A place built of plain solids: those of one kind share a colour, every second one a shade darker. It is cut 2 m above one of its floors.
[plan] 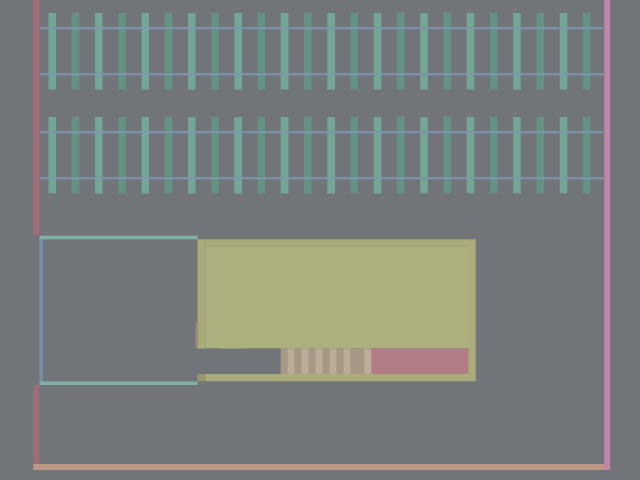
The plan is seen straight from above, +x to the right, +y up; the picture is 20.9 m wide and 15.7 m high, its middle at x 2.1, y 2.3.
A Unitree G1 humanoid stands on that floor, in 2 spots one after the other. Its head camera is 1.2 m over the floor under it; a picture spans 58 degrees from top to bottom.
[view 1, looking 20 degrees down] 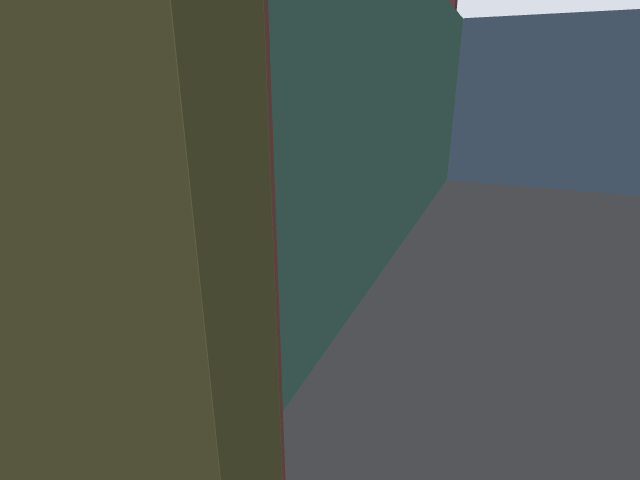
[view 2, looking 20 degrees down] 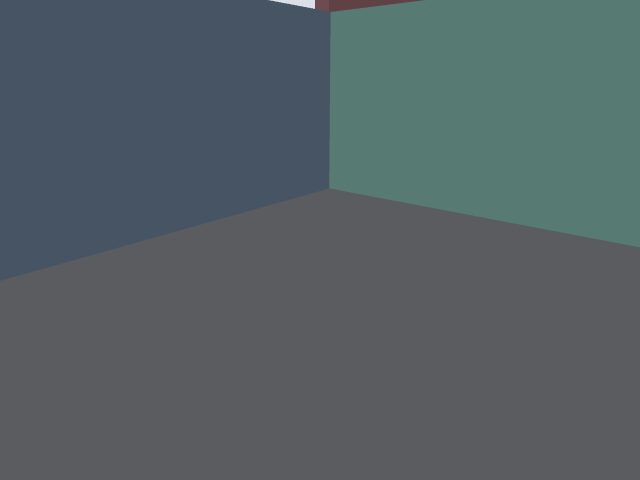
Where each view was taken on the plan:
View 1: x -1.16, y -1.67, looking -157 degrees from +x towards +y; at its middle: fence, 1.80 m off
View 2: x -3.76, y -1.67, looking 130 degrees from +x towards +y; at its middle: ground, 3.51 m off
